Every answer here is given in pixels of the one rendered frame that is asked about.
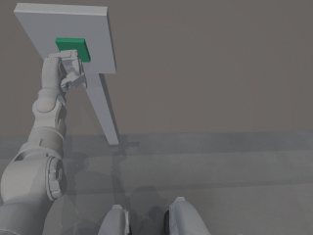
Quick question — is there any button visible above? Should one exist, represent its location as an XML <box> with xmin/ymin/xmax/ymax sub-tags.
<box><xmin>55</xmin><ymin>37</ymin><xmax>91</xmax><ymax>63</ymax></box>

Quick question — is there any left robot hand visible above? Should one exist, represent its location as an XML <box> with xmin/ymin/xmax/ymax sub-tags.
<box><xmin>41</xmin><ymin>49</ymin><xmax>87</xmax><ymax>96</ymax></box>

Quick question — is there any panel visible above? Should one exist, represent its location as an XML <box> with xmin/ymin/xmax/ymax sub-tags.
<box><xmin>14</xmin><ymin>3</ymin><xmax>120</xmax><ymax>145</ymax></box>

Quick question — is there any robot right thigh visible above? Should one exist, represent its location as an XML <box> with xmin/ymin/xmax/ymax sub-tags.
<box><xmin>169</xmin><ymin>201</ymin><xmax>211</xmax><ymax>235</ymax></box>

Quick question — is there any robot left forearm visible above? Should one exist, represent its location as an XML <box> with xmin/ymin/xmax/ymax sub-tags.
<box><xmin>0</xmin><ymin>88</ymin><xmax>67</xmax><ymax>202</ymax></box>

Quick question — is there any robot right shin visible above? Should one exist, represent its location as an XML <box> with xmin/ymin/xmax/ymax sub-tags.
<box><xmin>169</xmin><ymin>197</ymin><xmax>186</xmax><ymax>235</ymax></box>

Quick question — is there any left robot upper arm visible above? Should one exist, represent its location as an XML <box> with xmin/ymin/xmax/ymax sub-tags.
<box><xmin>0</xmin><ymin>156</ymin><xmax>67</xmax><ymax>235</ymax></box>

